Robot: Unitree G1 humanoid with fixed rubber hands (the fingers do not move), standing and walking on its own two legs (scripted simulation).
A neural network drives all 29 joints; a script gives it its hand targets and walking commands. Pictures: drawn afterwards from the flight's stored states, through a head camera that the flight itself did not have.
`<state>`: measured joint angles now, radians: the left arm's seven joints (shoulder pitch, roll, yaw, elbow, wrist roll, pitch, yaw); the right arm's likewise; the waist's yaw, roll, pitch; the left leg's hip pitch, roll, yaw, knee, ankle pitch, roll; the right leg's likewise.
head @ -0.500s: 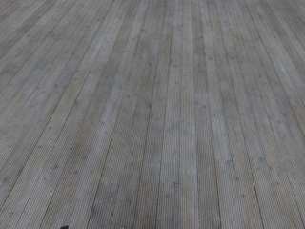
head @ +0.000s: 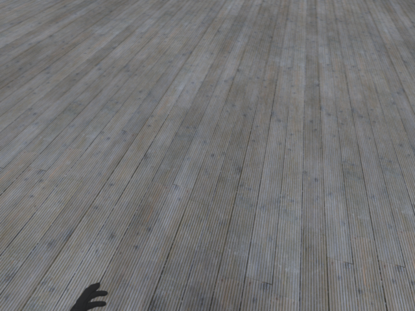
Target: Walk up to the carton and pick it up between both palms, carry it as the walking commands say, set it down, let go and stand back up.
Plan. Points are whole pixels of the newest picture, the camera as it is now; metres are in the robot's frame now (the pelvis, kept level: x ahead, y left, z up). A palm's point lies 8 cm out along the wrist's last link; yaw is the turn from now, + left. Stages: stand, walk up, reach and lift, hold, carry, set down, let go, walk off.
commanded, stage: walk up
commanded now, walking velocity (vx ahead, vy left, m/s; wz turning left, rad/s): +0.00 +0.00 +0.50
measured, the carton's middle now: out of the picture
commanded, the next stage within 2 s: none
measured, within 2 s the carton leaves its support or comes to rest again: neither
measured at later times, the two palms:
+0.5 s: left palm out of the picture +0.03 +0.25 -0.11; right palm (333, 310) +0.17 -0.27 -0.13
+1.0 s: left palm out of the picture +0.00 +0.27 -0.11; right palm (282, 275) +0.24 -0.18 -0.15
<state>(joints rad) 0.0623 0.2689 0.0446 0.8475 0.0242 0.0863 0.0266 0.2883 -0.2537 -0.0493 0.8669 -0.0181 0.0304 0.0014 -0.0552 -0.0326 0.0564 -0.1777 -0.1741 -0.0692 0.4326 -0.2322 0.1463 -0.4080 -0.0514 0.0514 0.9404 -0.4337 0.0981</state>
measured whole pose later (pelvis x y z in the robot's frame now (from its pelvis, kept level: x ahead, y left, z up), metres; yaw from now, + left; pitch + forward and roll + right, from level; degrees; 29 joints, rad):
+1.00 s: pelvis +0.04 -0.01 -0.01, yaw +33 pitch -2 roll +1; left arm 0.16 0.22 0.02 0.80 0.01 0.03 0.02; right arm 0.19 -0.26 -0.05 0.87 -0.02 0.07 0.00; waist -0.02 0.05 0.10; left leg -0.31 -0.03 -0.07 0.87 -0.53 -0.04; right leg -0.31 -0.07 -0.12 0.67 -0.33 -0.02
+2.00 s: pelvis +0.01 -0.04 -0.01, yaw +64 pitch -1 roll +0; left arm 0.19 0.25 0.04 0.82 0.02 0.04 0.02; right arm 0.17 -0.25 -0.06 0.82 -0.01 0.04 0.03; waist 0.00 -0.02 0.09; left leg -0.28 0.00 0.03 0.62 -0.31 0.00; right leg -0.33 -0.15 -0.20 0.67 -0.31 0.03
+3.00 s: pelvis -0.01 -0.02 +0.00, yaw +94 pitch +0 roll +0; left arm 0.25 0.20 0.01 0.81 0.04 -0.05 0.00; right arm 0.35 -0.25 -0.04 0.90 -0.03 0.02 0.04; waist -0.03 0.06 -0.02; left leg -0.32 -0.06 -0.07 0.87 -0.40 0.04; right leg -0.23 -0.05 -0.16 0.55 -0.33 -0.02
